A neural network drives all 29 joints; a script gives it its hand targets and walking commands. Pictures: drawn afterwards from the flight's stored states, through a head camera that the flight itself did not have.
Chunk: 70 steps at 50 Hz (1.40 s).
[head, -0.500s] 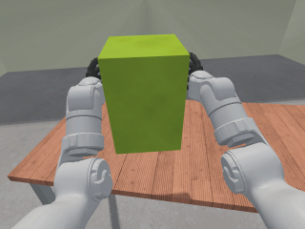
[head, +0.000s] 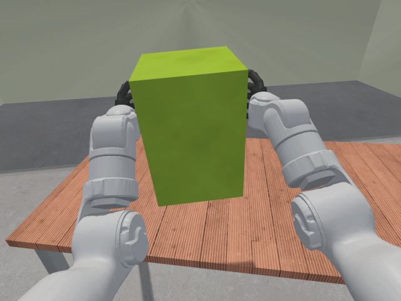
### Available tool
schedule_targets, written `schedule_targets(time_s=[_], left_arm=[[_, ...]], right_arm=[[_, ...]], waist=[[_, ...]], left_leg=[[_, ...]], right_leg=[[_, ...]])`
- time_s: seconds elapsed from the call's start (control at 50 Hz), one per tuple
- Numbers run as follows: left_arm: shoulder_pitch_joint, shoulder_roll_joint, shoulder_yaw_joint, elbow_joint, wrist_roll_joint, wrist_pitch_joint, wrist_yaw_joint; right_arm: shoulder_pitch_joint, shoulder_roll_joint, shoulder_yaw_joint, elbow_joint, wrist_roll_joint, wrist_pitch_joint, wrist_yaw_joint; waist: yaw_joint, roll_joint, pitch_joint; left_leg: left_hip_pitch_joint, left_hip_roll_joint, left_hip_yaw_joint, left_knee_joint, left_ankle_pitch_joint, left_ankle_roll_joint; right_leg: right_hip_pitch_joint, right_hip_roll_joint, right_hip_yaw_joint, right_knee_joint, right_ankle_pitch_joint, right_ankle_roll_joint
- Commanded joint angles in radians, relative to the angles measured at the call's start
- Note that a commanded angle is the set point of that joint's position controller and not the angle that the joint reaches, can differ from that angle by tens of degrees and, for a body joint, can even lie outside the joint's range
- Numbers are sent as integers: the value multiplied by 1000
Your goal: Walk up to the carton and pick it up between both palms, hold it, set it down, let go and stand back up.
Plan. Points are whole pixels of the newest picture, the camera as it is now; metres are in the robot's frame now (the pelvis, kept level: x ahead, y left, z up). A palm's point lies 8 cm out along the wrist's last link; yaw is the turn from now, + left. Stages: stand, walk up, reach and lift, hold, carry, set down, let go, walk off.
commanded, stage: hold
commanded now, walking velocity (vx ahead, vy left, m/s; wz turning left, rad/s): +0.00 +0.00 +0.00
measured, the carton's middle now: (192, 125) +0.34 +0.00 +0.27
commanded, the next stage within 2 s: set down in 0.72 s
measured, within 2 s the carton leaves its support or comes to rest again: neither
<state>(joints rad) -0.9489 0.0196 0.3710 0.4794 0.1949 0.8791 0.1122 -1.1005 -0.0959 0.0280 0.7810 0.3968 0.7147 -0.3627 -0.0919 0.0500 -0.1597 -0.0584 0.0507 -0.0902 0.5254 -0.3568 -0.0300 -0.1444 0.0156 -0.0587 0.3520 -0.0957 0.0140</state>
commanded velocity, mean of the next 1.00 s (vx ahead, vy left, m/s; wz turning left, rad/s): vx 0.00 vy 0.00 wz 0.00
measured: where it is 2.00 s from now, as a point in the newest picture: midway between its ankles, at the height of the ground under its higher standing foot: outside the picture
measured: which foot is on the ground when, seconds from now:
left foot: down 0.00-1.00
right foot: down 0.00-1.00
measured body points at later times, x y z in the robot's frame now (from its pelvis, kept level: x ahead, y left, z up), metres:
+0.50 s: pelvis -0.01 +0.00 +0.00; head -0.10 +0.01 +0.44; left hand +0.38 +0.14 +0.28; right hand +0.37 -0.12 +0.29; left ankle -0.03 +0.14 -0.74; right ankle +0.07 -0.13 -0.74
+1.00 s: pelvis -0.01 -0.01 +0.00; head -0.08 +0.01 +0.45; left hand +0.39 +0.13 +0.28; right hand +0.38 -0.13 +0.29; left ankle -0.03 +0.14 -0.74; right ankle +0.07 -0.13 -0.74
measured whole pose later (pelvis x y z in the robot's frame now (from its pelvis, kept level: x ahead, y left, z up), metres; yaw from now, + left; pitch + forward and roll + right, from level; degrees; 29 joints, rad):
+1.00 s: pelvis -0.01 -0.01 +0.00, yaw +1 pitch -7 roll -2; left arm -0.94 -0.01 0.44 0.43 0.27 0.74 0.08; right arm -1.09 -0.04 -0.02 0.77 0.28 0.56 -0.31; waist -0.13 0.01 -0.05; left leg -0.05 0.04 -0.12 0.49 -0.31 -0.04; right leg -0.12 0.01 -0.08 0.30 -0.05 0.01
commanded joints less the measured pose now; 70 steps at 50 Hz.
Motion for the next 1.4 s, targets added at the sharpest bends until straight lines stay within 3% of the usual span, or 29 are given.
schedule_targets(time_s=[0.0, 0.08, 0.14, 0.16, 0.22, 0.26, 0.34, 0.4, 0.52, 0.58, 0.62, 0.7, 0.72, 0.78, 0.82, 0.9, 0.92, 0.98, 1.0, 1.02, 1.06, 1.08, 1.18, 1.2, 1.26, 1.3, 1.32, 1.34, 1.38], left_arm=[[-1075, -645, -405, -156, -162, -97, -154], [-1088, -634, -391, -213, -165, -108, -157], [-1072, -633, -397, -198, -161, -104, -161], [-1056, -626, -403, -176, -167, -100, -167], [-1027, -648, -426, -221, -185, -98, -170], [-1062, -662, -456, -258, -200, -106, -164], [-1087, -691, -514, -259, -220, -107, -150], [-1106, -676, -502, -257, -219, -110, -141], [-1129, -680, -489, -241, -205, -125, -130], [-1122, -691, -488, -220, -215, -126, -125], [-1116, -658, -436, -151, -186, -119, -128], [-1078, -672, -435, -194, -185, -114, -142], [-1020, -653, -383, -149, -169, -102, -158], [-1048, -631, -350, -157, -140, -131, -193], [-1053, -614, -333, -182, -111, -172, -203], [-991, -656, -369, -200, -87, -215, -191], [-961, -670, -399, -277, -94, -223, -185], [-917, -674, -378, -171, -45, -248, -177], [-972, -678, -378, -214, -43, -268, -176], [-980, -670, -362, -122, -28, -279, -174], [-908, -698, -379, -146, -19, -296, -157], [-947, -723, -420, -187, -43, -310, -149], [-937, -835, -595, -234, -122, -383, -93], [-901, -826, -558, -158, -100, -382, -92], [-925, -830, -596, -149, -126, -408, -79], [-897, -825, -603, -148, -132, -435, -66], [-906, -846, -670, -253, -178, -449, -54], [-900, -848, -671, -222, -176, -456, -47], [-850, -860, -678, -255, -185, -459, -33]], right_arm=[[-982, 811, 205, -365, 183, -56, 158], [-1014, 864, 253, -449, 196, -60, 154], [-957, 840, 221, -395, 186, -50, 143], [-974, 854, 240, -436, 198, -54, 138], [-983, 865, 268, -522, 209, -62, 125], [-1009, 853, 260, -569, 205, -65, 116], [-981, 823, 221, -502, 183, -59, 129], [-1005, 835, 247, -510, 194, -60, 149], [-983, 824, 219, -417, 164, -52, 172], [-986, 796, 201, -385, 165, -56, 184], [-997, 800, 207, -348, 157, -55, 187], [-989, 807, 224, -380, 185, -64, 167], [-983, 741, 176, -303, 121, -80, 154], [-960, 754, 160, -298, 56, -129, 146], [-930, 780, 169, -334, 14, -171, 152], [-881, 758, 180, -344, -4, -252, 163], [-847, 744, 215, -372, -3, -271, 173], [-828, 716, 175, -282, -61, -314, 186], [-853, 733, 170, -323, -75, -345, 201], [-858, 726, 122, -244, -111, -357, 213], [-831, 717, 119, -273, -144, -414, 237], [-847, 699, 105, -273, -161, -436, 242], [-877, 697, 141, -337, -192, -529, 276], [-849, 686, 117, -245, -206, -524, 281], [-884, 684, 110, -272, -223, -556, 291], [-889, 709, 135, -297, -225, -564, 298], [-909, 731, 182, -406, -189, -585, 299], [-899, 717, 181, -359, -186, -578, 295], [-848, 713, 203, -352, -190, -574, 296]], waist=[[-15, 20, -347], [30, -14, -466], [-3, 12, -433], [14, -9, -438], [-8, -43, -502], [-24, -4, -522], [-46, 42, -455], [-7, 57, -476], [-21, 69, -417], [-30, 64, -413], [-8, 51, -379], [-8, 46, -427], [-50, 16, -234], [-64, 12, -283], [-35, -23, -366], [-37, 30, -440], [-38, 3, -512], [-39, 12, -374], [-12, -3, -398], [-22, 23, -346], [-8, 22, -374], [-34, 28, -410], [-61, 72, -535], [-55, 71, -417], [-51, 56, -450], [-17, 43, -543], [-22, 39, -649], [-37, 75, -640], [-32, 49, -633]], left_leg=[[-337, -101, 39, -192, 298, -25], [-271, -119, 44, -157, 341, -26], [-275, -116, 50, -161, 334, -36], [-272, -120, 52, -159, 323, -33], [-283, -122, 44, -146, 366, -34], [-273, -129, 46, -136, 369, -44], [-295, -109, 24, -171, 298, -37], [-302, -113, 33, -176, 273, -33], [-412, -82, 24, -236, 170, -3], [-425, -77, 13, -237, 192, -8], [-422, -82, 21, -226, 179, -5], [-351, -92, 22, -190, 304, -25], [-338, -109, 23, -175, 311, -46], [-241, -117, 41, -158, 351, -47], [-204, -124, 48, -156, 370, -44], [-164, -137, 66, -142, 452, -55], [-127, -133, 56, -123, 526, -62], [-133, -132, 60, -148, 419, -50], [-138, -125, 61, -158, 380, -32], [-170, -122, 58, -182, 280, -26], [-174, -120, 56, -181, 320, -27], [-129, -123, 56, -181, 339, -37], [-55, -121, 37, -144, 383, -65], [-105, -119, 38, -171, 313, -58], [-115, -117, 44, -180, 235, -54], [-132, -124, 49, -165, 223, -43], [-96, -128, 38, -144, 318, -56], [-97, -125, 36, -135, 318, -62], [-92, -122, 37, -131, 338, -66]], right_leg=[[498, 108, 32, 49, 186, 43], [506, 95, 38, 33, 241, 50], [501, 97, 41, 36, 249, 53], [504, 87, 48, 28, 267, 54], [558, 87, 50, 42, 346, 65], [547, 88, 44, 48, 351, 66], [478, 102, 28, 35, 203, 48], [479, 105, 36, 38, 163, 45], [506, 126, 28, 82, 98, 42], [509, 130, 25, 85, 111, 36], [506, 122, 28, 74, 99, 36], [542, 116, 37, 67, 214, 41], [390, 80, -9, -7, 183, 36], [414, 80, -7, -12, 200, 29], [470, 81, -16, -6, 247, 44], [513, 75, -20, 11, 346, 45], [538, 89, -32, 21, 404, 44], [440, 80, -41, -15, 247, 43], [449, 83, -44, -24, 175, 41], [404, 71, -46, -43, 82, 36], [420, 78, -62, -32, 98, 33], [432, 75, -66, -37, 111, 30], [343, 79, -82, -25, 141, 8], [313, 66, -79, -39, 71, 4], [306, 60, -77, -28, 16, 10], [332, 50, -66, -16, 30, 6], [358, 61, -65, 11, 122, 12], [328, 48, -58, 3, 113, 3], [330, 60, -62, 4, 133, 1]])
